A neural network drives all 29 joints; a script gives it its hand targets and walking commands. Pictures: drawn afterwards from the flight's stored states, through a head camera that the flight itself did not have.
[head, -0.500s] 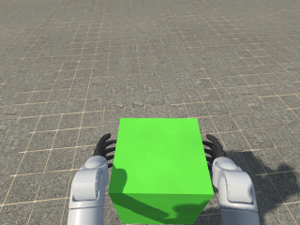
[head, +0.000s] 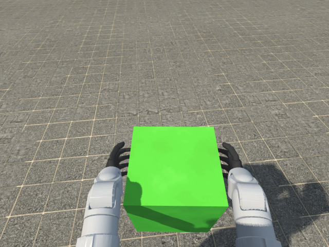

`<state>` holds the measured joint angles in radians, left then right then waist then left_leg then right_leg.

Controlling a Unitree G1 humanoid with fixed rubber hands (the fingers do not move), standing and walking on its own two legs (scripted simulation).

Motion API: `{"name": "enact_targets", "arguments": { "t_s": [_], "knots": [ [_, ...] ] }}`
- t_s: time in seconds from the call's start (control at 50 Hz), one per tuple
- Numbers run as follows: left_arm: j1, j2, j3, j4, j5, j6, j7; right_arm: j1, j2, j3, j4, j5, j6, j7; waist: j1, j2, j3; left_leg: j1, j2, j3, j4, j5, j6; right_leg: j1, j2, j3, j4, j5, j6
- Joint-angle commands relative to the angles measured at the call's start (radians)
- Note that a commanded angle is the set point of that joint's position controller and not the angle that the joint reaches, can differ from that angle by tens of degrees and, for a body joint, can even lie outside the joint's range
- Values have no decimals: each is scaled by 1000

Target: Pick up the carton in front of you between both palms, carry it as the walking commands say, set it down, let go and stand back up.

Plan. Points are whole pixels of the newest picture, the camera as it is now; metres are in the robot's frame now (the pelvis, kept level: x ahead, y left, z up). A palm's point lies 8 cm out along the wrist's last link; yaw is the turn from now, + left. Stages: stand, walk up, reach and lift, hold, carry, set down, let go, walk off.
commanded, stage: carry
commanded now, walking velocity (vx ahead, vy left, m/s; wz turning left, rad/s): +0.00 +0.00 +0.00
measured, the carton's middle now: (172, 182) +0.30 +0.00 -0.04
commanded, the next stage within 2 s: hold in 0.74 s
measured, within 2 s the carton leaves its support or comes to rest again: neither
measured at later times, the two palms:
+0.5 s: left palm (110, 180) +0.26 +0.15 +0.04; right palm (235, 181) +0.26 -0.15 +0.04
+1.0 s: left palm (100, 193) +0.23 +0.17 +0.04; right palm (227, 186) +0.25 -0.13 +0.03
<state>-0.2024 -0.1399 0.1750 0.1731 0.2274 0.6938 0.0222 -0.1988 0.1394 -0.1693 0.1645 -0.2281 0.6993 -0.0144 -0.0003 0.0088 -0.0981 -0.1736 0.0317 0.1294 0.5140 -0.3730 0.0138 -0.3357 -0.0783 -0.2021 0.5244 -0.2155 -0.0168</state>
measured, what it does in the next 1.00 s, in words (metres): stands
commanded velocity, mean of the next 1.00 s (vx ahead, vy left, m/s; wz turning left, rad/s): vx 0.00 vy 0.00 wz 0.00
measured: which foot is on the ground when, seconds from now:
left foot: down 0.00-1.00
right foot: down 0.00-1.00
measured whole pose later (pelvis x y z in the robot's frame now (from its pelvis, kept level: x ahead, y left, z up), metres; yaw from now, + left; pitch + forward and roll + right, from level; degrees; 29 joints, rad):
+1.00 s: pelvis -0.04 +0.00 +0.01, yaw +5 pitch -7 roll +0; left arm -0.23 -0.14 0.20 0.22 0.23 0.67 0.01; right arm -0.21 0.14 -0.17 0.17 -0.25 0.71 -0.02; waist 0.00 0.04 0.09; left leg -0.04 -0.02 0.02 0.44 -0.28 0.03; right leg -0.15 -0.03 -0.04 0.39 -0.12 0.01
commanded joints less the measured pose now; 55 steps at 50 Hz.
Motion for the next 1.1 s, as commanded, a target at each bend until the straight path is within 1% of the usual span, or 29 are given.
{"name": "enact_targets", "arguments": {
  "t_s": [0.0, 0.06, 0.18, 0.72, 0.74, 0.76, 0.78, 0.8, 0.82, 0.84, 0.86, 0.88, 0.9, 0.94, 1.0, 1.02, 1.04, 1.06, 1.08],
  "knots": [
    [-407, -868, -561, -76, -235, 0, -215, -409, 871, 559, -73, 231, -3, 203, 0, 0, -229, -29, 123, -90, -80, 328, 7, 189, -101, 113, -35, 268, -4],
    [-411, -859, -552, -75, -230, 7, -217, -412, 864, 550, -73, 227, 4, 204, 0, 1, -211, -43, 122, -92, -88, 302, 9, 179, -102, 115, -44, 245, -3],
    [-440, -870, -568, -94, -245, 4, -220, -437, 877, 566, -90, 238, 2, 206, -1, -3, -206, -55, 121, -98, -98, 261, 16, 176, -101, 121, -58, 213, -2],
    [-428, -867, -561, -88, -242, 9, -221, -427, 874, 564, -85, 236, 6, 206, -1, -4, -222, -71, 120, -104, -91, 259, 24, 168, -105, 121, -60, 216, 1],
    [-336, -892, -532, -66, -242, 3, -225, -317, 893, 556, -116, 240, 11, 206, -4, 89, -94, -101, -67, -263, -168, 517, 21, 467, 166, 256, -76, 389, -24],
    [-364, -873, -532, -101, -224, -20, -214, -342, 862, 550, -146, 232, -5, 199, 1, 79, -142, -125, -65, -274, -166, 593, 17, 544, 147, 290, -82, 469, -30],
    [-315, -840, -493, -78, -195, -27, -201, -338, 836, 543, -156, 224, -7, 192, 13, 35, -141, -16, -66, -274, -186, 497, 22, 498, 142, 288, -100, 407, -21],
    [-325, -825, -491, -90, -181, -30, -198, -351, 827, 546, -165, 215, -9, 195, 13, 42, -96, -2, -77, -259, -179, 494, 12, 458, 148, 279, -105, 397, -10],
    [-341, -824, -489, -84, -184, -35, -195, -373, 830, 557, -159, 219, -11, 194, 15, 30, -109, 0, -80, -258, -179, 514, 15, 473, 155, 283, -104, 425, -5],
    [-348, -827, -493, -85, -196, -40, -191, -367, 825, 564, -154, 221, -14, 190, 13, 28, -122, -10, -80, -258, -190, 493, 13, 502, 161, 282, -101, 406, -5],
    [-311, -806, -482, -78, -179, -44, -182, -366, 803, 557, -174, 227, -18, 195, 20, 52, -104, 61, -86, -259, -206, 449, 17, 436, 163, 271, -103, 376, 7],
    [-354, -807, -498, -87, -187, -46, -185, -385, 812, 566, -174, 223, -22, 195, 6, 24, -100, 48, -85, -256, -196, 444, 11, 441, 173, 263, -109, 339, 11],
    [-411, -817, -506, -78, -198, -49, -193, -402, 811, 548, -153, 210, -24, 188, -12, 10, -92, 5, -83, -253, -193, 412, 10, 464, 173, 267, -113, 316, 5],
    [-496, -809, -501, -43, -207, -64, -208, -435, 807, 493, -92, 182, -33, 176, -36, 1, -52, -46, -78, -252, -191, 308, 11, 465, 172, 264, -107, 239, -2],
    [-644, -808, -438, 91, -177, -106, -234, -545, 822, 381, 43, 128, -62, 173, -63, 11, 5, -182, -66, -249, -197, 78, 25, 483, 169, 257, -80, 116, -6],
    [-693, -812, -404, 146, -158, -125, -243, -594, 834, 342, 92, 112, -74, 178, -66, 16, 12, -215, -64, -248, -193, 16, 31, 479, 167, 254, -68, 78, -4],
    [-733, -815, -362, 206, -128, -142, -251, -638, 845, 301, 141, 92, -87, 185, -72, 23, 25, -208, -70, -240, -170, -8, 33, 428, 162, 252, -64, 36, 0],
    [-790, -831, -316, 264, -108, -165, -258, -702, 856, 268, 191, 70, -100, 189, -70, 15, 16, -247, -73, -239, -157, -54, 37, 433, 162, 250, -55, 0, 0],
    [-831, -831, -263, 325, -77, -187, -262, -750, 859, 229, 239, 50, -113, 193, -65, 22, 22, -287, -75, -240, -144, -98, 44, 427, 161, 249, -41, -40, 2]
  ]
}}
